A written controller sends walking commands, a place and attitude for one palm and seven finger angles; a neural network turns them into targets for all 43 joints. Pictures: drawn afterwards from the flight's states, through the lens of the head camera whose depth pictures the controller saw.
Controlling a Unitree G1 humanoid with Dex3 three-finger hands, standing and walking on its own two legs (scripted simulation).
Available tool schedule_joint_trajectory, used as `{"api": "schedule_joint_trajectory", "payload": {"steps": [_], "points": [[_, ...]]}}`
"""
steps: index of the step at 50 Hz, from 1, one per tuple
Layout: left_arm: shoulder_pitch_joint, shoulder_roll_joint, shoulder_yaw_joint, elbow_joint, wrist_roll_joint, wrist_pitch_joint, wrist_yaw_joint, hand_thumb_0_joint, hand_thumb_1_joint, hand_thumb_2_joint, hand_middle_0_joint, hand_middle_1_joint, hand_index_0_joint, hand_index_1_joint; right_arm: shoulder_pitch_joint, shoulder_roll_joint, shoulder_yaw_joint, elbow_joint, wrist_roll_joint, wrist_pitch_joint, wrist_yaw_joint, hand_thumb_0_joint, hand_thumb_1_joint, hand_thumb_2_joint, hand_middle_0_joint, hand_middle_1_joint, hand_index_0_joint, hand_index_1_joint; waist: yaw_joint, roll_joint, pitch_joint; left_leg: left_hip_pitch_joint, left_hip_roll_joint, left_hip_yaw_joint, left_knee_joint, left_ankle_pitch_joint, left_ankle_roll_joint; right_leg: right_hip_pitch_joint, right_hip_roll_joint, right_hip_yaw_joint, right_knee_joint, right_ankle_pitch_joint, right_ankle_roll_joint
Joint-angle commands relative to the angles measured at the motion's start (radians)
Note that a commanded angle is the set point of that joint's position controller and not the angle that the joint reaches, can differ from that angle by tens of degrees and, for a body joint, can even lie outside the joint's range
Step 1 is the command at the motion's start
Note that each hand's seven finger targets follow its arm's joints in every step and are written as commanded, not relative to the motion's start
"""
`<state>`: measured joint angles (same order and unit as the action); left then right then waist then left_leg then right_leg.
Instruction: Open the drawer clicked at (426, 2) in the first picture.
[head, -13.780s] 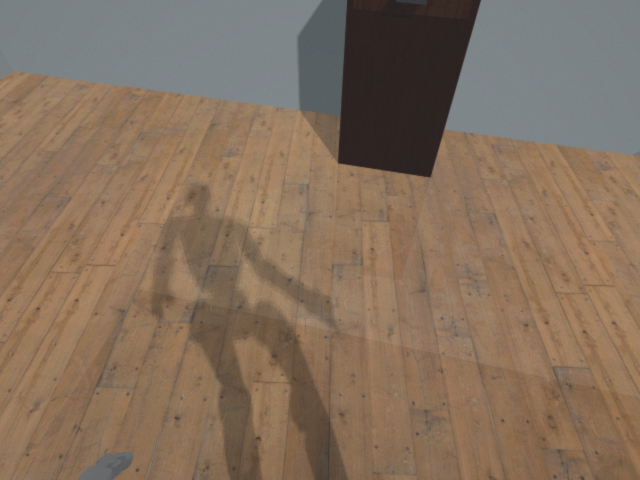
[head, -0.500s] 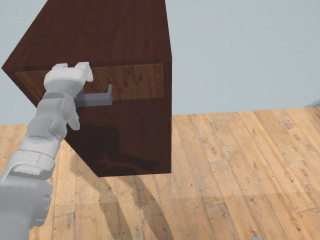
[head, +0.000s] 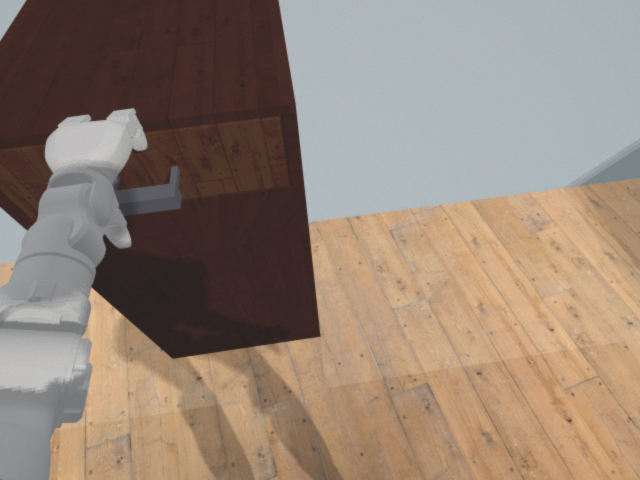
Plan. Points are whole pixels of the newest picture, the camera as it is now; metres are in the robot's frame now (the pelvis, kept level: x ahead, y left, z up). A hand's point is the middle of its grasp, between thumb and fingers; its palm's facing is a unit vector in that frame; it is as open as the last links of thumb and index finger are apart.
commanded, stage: move the hooked fingers above the handle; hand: left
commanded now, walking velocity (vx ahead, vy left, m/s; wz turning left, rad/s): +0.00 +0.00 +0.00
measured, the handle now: (143, 188) +0.51 +0.26 +0.04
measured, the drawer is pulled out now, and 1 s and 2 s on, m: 0.00 0.00 0.00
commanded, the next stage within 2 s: none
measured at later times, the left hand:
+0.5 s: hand (133, 177) +0.48 +0.24 +0.10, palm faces +0.03 -0.01 -1.00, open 13.6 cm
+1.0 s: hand (113, 192) +0.46 +0.27 +0.09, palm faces -0.06 +0.00 -1.00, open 13.8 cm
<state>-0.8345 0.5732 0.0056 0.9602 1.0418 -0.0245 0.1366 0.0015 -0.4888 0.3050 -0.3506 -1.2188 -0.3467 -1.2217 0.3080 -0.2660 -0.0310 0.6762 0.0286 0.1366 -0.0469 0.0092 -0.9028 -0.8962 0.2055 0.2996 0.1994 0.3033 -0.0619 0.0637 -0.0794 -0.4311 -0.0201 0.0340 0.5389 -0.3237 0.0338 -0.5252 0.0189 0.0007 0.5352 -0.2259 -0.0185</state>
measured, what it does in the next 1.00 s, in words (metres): stands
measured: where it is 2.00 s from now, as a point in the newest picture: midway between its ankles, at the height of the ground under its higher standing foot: outside the picture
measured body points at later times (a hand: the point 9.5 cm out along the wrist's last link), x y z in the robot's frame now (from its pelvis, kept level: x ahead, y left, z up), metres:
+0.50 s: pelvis -0.01 +0.00 +0.00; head +0.07 -0.01 +0.44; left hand +0.47 +0.24 +0.16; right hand +0.05 -0.27 -0.14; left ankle -0.05 +0.10 -0.73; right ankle +0.01 -0.11 -0.73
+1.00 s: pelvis +0.00 +0.01 +0.00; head +0.08 +0.00 +0.44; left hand +0.46 +0.27 +0.14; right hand +0.03 -0.28 -0.13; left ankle -0.05 +0.10 -0.73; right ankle +0.01 -0.11 -0.73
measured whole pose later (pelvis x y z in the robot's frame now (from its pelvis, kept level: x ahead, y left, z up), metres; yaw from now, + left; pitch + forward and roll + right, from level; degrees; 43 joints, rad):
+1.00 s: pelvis +0.00 +0.01 +0.00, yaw +2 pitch +14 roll -1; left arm -0.87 0.60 -0.08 0.94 1.02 -0.15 0.09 0.00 -0.49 0.30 -0.32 -1.20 -0.32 -1.20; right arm 0.37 -0.30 -0.06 0.70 0.02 0.10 -0.07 0.01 -0.90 -0.90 0.21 0.30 0.20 0.30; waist -0.05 0.04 -0.08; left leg -0.50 -0.03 0.00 0.61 -0.34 0.04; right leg -0.57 0.00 -0.03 0.56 -0.24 -0.01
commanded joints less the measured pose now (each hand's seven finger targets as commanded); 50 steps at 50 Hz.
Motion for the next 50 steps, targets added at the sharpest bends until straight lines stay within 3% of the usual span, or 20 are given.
{"api": "schedule_joint_trajectory", "payload": {"steps": [1, 4, 6, 8, 11, 13, 16, 18, 21, 23, 29, 31, 33, 36, 38, 41, 42, 45, 46, 50], "points": [[-0.419, 0.276, 0.022, -0.133, -0.007, -0.010, -0.010, 0.000, -0.500, 0.300, -0.300, -1.200, -0.300, -1.200, 0.052, -0.158, -0.050, -0.098, 0.008, -0.040, -0.024, 0.000, -0.900, -0.900, 0.200, 0.300, 0.200, 0.300, -0.008, -0.095, -0.331, 0.025, -0.002, 0.005, -0.047, 0.298, 0.020, 0.332, -0.009, 0.006, -0.032, 0.255, -0.008], [-0.443, 0.249, -0.014, -0.173, -0.018, -0.052, -0.044, 0.000, -0.500, 0.300, -0.300, -1.200, -0.300, -1.200, 0.063, -0.158, -0.052, -0.101, 0.009, -0.047, -0.032, 0.000, -0.900, -0.900, 0.200, 0.300, 0.200, 0.300, -0.018, -0.066, -0.329, 0.047, -0.005, -0.002, -0.037, 0.270, 0.023, 0.291, -0.009, 0.011, -0.035, 0.221, -0.008], [-0.492, 0.197, -0.051, -0.224, -0.037, -0.095, -0.053, 0.000, -0.500, 0.300, -0.300, -1.200, -0.300, -1.200, 0.075, -0.152, -0.057, -0.099, 0.006, -0.053, -0.034, 0.000, -0.900, -0.900, 0.200, 0.300, 0.200, 0.300, -0.045, -0.070, -0.336, 0.070, -0.006, -0.011, -0.021, 0.268, 0.026, 0.264, -0.008, 0.015, -0.039, 0.207, -0.007], [-0.533, 0.210, -0.041, -0.244, -0.041, -0.127, -0.043, 0.000, -0.500, 0.300, -0.300, -1.200, -0.300, -1.200, 0.086, -0.153, -0.059, -0.087, 0.005, -0.057, -0.034, 0.000, -0.900, -0.900, 0.200, 0.300, 0.200, 0.300, -0.045, -0.036, -0.328, 0.078, -0.010, -0.025, -0.016, 0.253, 0.021, 0.221, -0.005, 0.012, -0.032, 0.172, -0.012], [-0.608, 0.306, 0.040, -0.294, -0.031, -0.157, 0.010, 0.000, -0.500, 0.300, -0.300, -1.200, -0.300, -1.200, 0.097, -0.153, -0.061, -0.076, -0.004, -0.061, -0.033, 0.000, -0.900, -0.900, 0.200, 0.300, 0.200, 0.300, -0.033, 0.010, -0.396, 0.081, -0.015, -0.033, 0.006, 0.298, 0.017, 0.223, -0.001, 0.013, -0.008, 0.186, -0.019], [-0.604, 0.343, 0.082, -0.263, -0.016, -0.146, 0.058, 0.000, -0.500, 0.300, -0.300, -1.200, -0.300, -1.200, 0.102, -0.146, -0.059, -0.069, -0.009, -0.065, -0.025, 0.000, -0.900, -0.900, 0.200, 0.300, 0.200, 0.300, -0.018, 0.040, -0.413, 0.067, -0.017, -0.035, 0.012, 0.326, 0.010, 0.227, 0.002, 0.006, 0.012, 0.205, -0.023], [-0.575, 0.427, 0.153, -0.203, 0.004, -0.091, 0.106, 0.000, -0.500, 0.300, -0.300, -1.200, -0.300, -1.200, 0.096, -0.150, -0.052, -0.066, -0.013, -0.063, -0.018, 0.000, -0.900, -0.900, 0.200, 0.300, 0.200, 0.300, 0.010, 0.028, -0.455, 0.023, -0.018, -0.026, 0.020, 0.384, 0.002, 0.279, 0.005, -0.002, 0.036, 0.265, -0.023], [-0.533, 0.398, 0.124, -0.137, 0.016, -0.035, 0.115, 0.000, -0.500, 0.300, -0.300, -1.200, -0.300, -1.200, 0.084, -0.145, -0.049, -0.069, -0.012, -0.059, -0.009, 0.000, -0.900, -0.900, 0.200, 0.300, 0.200, 0.300, 0.016, 0.034, -0.442, 0.007, -0.014, -0.014, 0.017, 0.405, -0.002, 0.292, 0.003, -0.007, 0.042, 0.301, -0.021], [-0.535, 0.434, 0.139, -0.100, 0.012, 0.010, 0.105, 0.000, -0.500, 0.300, -0.300, -1.200, -0.300, -1.200, 0.072, -0.157, -0.043, -0.072, -0.005, -0.048, -0.013, 0.000, -0.900, -0.900, 0.200, 0.300, 0.200, 0.300, 0.008, -0.065, -0.416, -0.035, -0.013, -0.005, 0.002, 0.360, 0.005, 0.334, 0.001, -0.001, 0.022, 0.296, -0.010], [-0.524, 0.456, 0.143, -0.107, 0.011, 0.026, 0.097, 0.000, -0.500, 0.300, -0.300, -1.200, -0.300, -1.200, 0.056, -0.154, -0.038, -0.084, 0.002, -0.041, -0.018, 0.000, -0.900, -0.900, 0.200, 0.300, 0.200, 0.300, 0.022, -0.067, -0.424, -0.045, -0.016, 0.003, -0.011, 0.336, 0.007, 0.368, -0.005, 0.005, 0.017, 0.293, -0.006], [-0.485, 0.456, 0.131, -0.067, 0.021, 0.027, 0.059, 0.000, -0.500, 0.300, -0.300, -1.200, -0.300, -1.200, 0.041, -0.156, -0.027, -0.098, 0.010, -0.039, -0.036, 0.000, -0.900, -0.900, 0.200, 0.300, 0.200, 0.300, 0.023, -0.098, -0.371, -0.057, -0.009, 0.005, -0.033, 0.263, 0.011, 0.350, -0.007, 0.007, -0.004, 0.222, -0.002], [-0.492, 0.425, 0.111, -0.066, 0.014, 0.009, 0.044, 0.000, -0.500, 0.300, -0.300, -1.200, -0.300, -1.200, 0.046, -0.154, -0.028, -0.105, 0.009, -0.042, -0.040, 0.000, -0.900, -0.900, 0.200, 0.300, 0.200, 0.300, 0.012, -0.102, -0.357, -0.051, -0.008, 0.003, -0.035, 0.256, 0.013, 0.339, -0.008, 0.007, -0.012, 0.208, -0.003], [-0.471, 0.468, 0.141, -0.068, 0.012, -0.006, 0.036, 0.000, -0.500, 0.300, -0.300, -1.200, -0.300, -1.200, 0.047, -0.158, -0.027, -0.107, 0.009, -0.046, -0.045, 0.000, -0.900, -0.900, 0.200, 0.300, 0.200, 0.300, 0.023, -0.089, -0.374, -0.054, -0.008, 0.005, -0.034, 0.232, 0.014, 0.341, -0.009, 0.014, -0.008, 0.190, -0.001], [-0.457, 0.444, 0.124, -0.059, 0.011, -0.031, 0.024, 0.000, -0.500, 0.300, -0.300, -1.200, -0.300, -1.200, 0.056, -0.159, -0.028, -0.111, 0.011, -0.052, -0.049, 0.000, -0.900, -0.900, 0.200, 0.300, 0.200, 0.300, 0.012, -0.107, -0.360, -0.063, -0.006, 0.002, -0.031, 0.226, 0.015, 0.333, -0.008, 0.014, -0.013, 0.184, -0.001], [-0.460, 0.401, 0.088, -0.066, 0.015, -0.044, 0.018, 0.000, -0.500, 0.300, -0.300, -1.200, -0.300, -1.200, 0.067, -0.161, -0.035, -0.110, 0.011, -0.058, -0.049, 0.000, -0.900, -0.900, 0.200, 0.300, 0.200, 0.300, -0.001, -0.069, -0.341, -0.046, -0.003, 0.003, -0.026, 0.211, 0.015, 0.276, -0.007, 0.010, -0.013, 0.157, -0.002], [-0.520, 0.312, 0.019, -0.131, 0.006, -0.084, 0.005, 0.000, -0.500, 0.300, -0.300, -1.200, -0.300, -1.200, 0.102, -0.163, -0.049, -0.100, 0.006, -0.070, -0.043, 0.000, -0.900, -0.900, 0.200, 0.300, 0.200, 0.300, -0.033, -0.040, -0.387, 0.026, 0.002, -0.011, -0.004, 0.272, 0.019, 0.236, -0.002, 0.009, -0.008, 0.182, -0.008], [-0.537, 0.319, 0.027, -0.170, 0.001, -0.102, 0.002, 0.000, -0.500, 0.300, -0.300, -1.200, -0.300, -1.200, 0.111, -0.164, -0.057, -0.095, 0.004, -0.073, -0.042, 0.000, -0.900, -0.900, 0.200, 0.300, 0.200, 0.300, -0.031, -0.022, -0.411, 0.056, 0.004, -0.016, 0.001, 0.281, 0.019, 0.224, 0.000, 0.010, -0.009, 0.181, -0.007], [-0.595, 0.222, -0.039, -0.282, -0.022, -0.145, -0.006, 0.000, -0.500, 0.300, -0.300, -1.200, -0.300, -1.200, 0.129, -0.157, -0.073, -0.078, -0.004, -0.075, -0.034, 0.000, -0.900, -0.900, 0.200, 0.300, 0.200, 0.300, -0.051, 0.053, -0.455, 0.171, 0.006, -0.042, 0.025, 0.357, 0.012, 0.149, 0.007, 0.002, -0.004, 0.179, -0.014], [-0.608, 0.167, -0.079, -0.285, -0.038, -0.152, -0.008, 0.000, -0.500, 0.300, -0.300, -1.200, -0.300, -1.200, 0.135, -0.154, -0.075, -0.070, -0.006, -0.075, -0.032, 0.000, -0.900, -0.900, 0.200, 0.300, 0.200, 0.300, -0.070, 0.032, -0.437, 0.185, 0.008, -0.048, 0.031, 0.378, 0.012, 0.132, 0.009, -0.003, -0.011, 0.181, -0.015], [-0.600, 0.268, 0.027, -0.253, -0.044, -0.139, 0.035, 0.000, -0.500, 0.300, -0.300, -1.200, -0.300, -1.200, 0.135, -0.160, -0.070, -0.042, -0.010, -0.065, -0.019, 0.000, -0.900, -0.900, 0.200, 0.300, 0.200, 0.300, -0.035, 0.059, -0.403, 0.152, 0.002, -0.060, 0.027, 0.402, -0.001, 0.128, 0.015, -0.016, 0.005, 0.183, -0.025]]}}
